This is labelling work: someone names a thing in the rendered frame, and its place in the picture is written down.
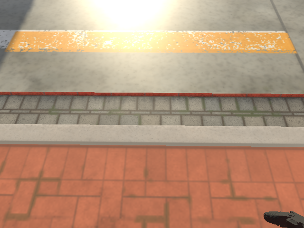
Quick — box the robot right hand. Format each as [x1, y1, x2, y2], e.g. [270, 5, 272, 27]
[263, 211, 304, 228]

